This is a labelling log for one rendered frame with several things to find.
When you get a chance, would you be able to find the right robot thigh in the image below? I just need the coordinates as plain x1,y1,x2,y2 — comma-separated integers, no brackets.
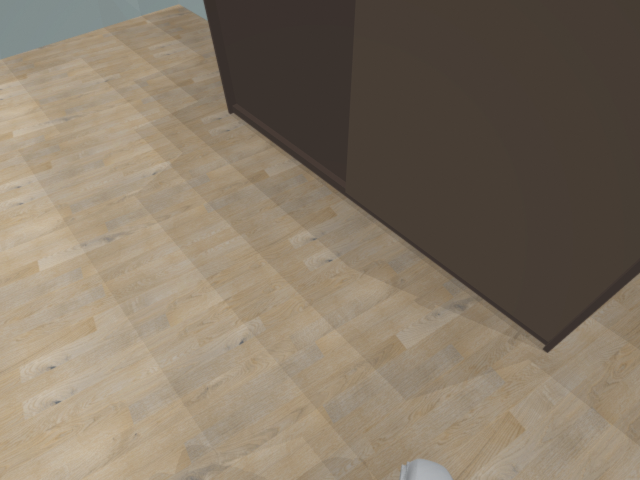
399,459,453,480

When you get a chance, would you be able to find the wardrobe door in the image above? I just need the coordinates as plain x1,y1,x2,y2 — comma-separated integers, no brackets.
345,0,640,342
215,0,356,182

